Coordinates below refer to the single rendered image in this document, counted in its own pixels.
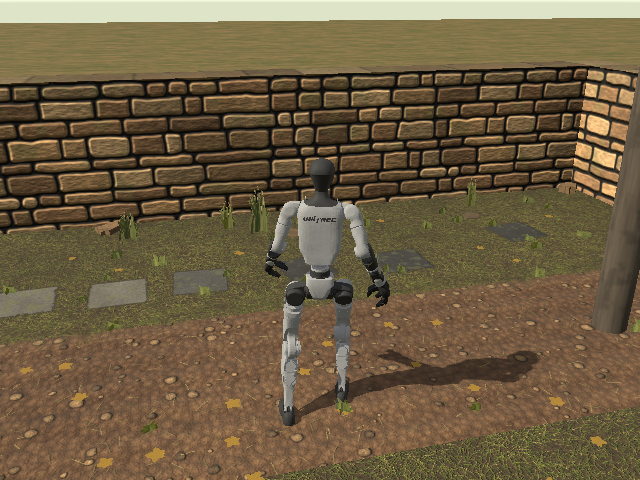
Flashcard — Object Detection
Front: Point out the robot left forearm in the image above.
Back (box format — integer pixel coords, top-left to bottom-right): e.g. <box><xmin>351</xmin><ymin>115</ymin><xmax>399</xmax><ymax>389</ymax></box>
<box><xmin>265</xmin><ymin>238</ymin><xmax>281</xmax><ymax>266</ymax></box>

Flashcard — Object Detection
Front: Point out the humanoid robot torso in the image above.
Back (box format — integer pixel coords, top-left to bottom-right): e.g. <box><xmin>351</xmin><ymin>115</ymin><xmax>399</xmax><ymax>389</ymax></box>
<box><xmin>297</xmin><ymin>196</ymin><xmax>345</xmax><ymax>300</ymax></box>

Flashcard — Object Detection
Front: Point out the robot right hand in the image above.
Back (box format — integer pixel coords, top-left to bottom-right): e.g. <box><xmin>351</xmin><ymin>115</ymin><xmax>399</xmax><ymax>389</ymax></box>
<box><xmin>367</xmin><ymin>281</ymin><xmax>390</xmax><ymax>307</ymax></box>

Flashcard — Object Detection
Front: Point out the robot right forearm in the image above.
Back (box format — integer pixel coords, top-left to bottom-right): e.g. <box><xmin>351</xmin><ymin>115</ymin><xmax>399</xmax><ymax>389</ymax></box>
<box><xmin>362</xmin><ymin>243</ymin><xmax>386</xmax><ymax>287</ymax></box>

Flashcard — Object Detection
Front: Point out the robot left upper arm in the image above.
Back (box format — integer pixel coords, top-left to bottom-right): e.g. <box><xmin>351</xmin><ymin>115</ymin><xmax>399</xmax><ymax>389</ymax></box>
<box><xmin>270</xmin><ymin>201</ymin><xmax>301</xmax><ymax>254</ymax></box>

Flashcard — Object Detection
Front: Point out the robot left foot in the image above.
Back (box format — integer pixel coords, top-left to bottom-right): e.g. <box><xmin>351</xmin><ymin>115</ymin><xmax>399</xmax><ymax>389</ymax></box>
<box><xmin>278</xmin><ymin>398</ymin><xmax>295</xmax><ymax>426</ymax></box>

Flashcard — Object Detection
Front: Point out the robot left hand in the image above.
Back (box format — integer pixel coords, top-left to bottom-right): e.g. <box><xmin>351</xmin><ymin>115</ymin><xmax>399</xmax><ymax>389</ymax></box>
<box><xmin>264</xmin><ymin>261</ymin><xmax>288</xmax><ymax>278</ymax></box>

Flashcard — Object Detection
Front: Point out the robot right upper arm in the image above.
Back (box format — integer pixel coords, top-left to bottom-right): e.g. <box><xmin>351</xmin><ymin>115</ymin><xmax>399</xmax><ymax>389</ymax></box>
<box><xmin>342</xmin><ymin>202</ymin><xmax>371</xmax><ymax>260</ymax></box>

